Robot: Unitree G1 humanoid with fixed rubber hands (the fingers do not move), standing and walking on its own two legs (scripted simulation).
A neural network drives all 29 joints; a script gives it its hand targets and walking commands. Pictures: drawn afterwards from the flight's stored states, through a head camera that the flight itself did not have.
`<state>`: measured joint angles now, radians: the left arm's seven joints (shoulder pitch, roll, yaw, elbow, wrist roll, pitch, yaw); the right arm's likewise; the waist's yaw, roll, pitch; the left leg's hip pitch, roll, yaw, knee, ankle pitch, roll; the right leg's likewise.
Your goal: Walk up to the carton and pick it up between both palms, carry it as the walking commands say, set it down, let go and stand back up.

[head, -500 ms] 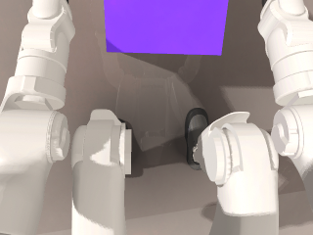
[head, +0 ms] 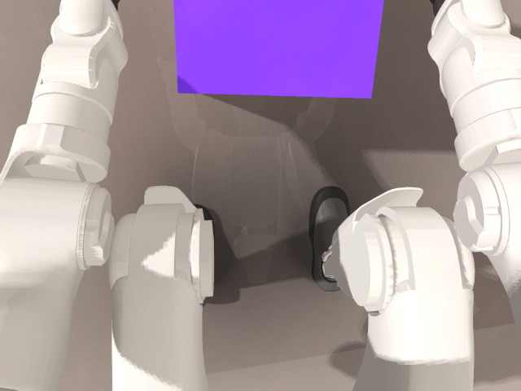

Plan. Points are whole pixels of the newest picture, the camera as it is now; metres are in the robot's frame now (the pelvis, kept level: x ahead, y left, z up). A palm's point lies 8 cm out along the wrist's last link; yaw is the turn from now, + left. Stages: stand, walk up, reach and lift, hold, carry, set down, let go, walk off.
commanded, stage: reach and lift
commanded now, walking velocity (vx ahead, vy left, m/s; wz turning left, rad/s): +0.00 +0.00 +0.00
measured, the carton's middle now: out of the picture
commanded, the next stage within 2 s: none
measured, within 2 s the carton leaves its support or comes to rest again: leaves its support in 1.14 s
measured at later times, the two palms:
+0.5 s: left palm out of the picture +0.54 +0.15 -0.20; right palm out of the picture +0.54 -0.15 -0.19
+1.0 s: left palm out of the picture +0.54 +0.15 -0.20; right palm out of the picture +0.55 -0.15 -0.18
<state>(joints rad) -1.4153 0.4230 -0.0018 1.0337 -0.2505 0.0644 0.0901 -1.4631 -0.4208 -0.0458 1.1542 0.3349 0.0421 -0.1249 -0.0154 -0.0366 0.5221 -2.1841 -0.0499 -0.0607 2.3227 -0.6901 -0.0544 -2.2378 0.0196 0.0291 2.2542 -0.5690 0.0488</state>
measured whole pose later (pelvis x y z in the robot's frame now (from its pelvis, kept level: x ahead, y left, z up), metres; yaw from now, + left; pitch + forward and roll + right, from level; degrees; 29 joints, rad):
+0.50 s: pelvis +0.00 +0.00 +0.01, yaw +0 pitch +33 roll -1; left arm -1.52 0.36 -0.05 1.14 -0.27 0.03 0.12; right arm -1.59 -0.31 -0.05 1.26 0.29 0.01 -0.16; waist -0.01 -0.03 0.52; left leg -2.19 -0.04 -0.06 2.29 -0.67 -0.05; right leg -2.24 0.02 0.03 2.22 -0.55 0.04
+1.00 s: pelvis +0.00 +0.00 -0.01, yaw +1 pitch +30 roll -1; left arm -1.51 0.34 0.02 1.13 -0.20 0.13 0.07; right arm -1.57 -0.31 -0.08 1.25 0.26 0.10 -0.13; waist -0.02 -0.03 0.51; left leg -2.19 -0.06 -0.05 2.36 -0.70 -0.05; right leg -2.24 0.02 0.04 2.30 -0.59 0.06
